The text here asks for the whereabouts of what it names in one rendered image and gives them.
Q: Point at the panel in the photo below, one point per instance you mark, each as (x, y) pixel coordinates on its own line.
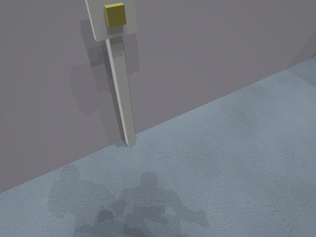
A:
(113, 38)

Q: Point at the button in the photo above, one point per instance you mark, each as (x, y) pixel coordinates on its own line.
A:
(115, 15)

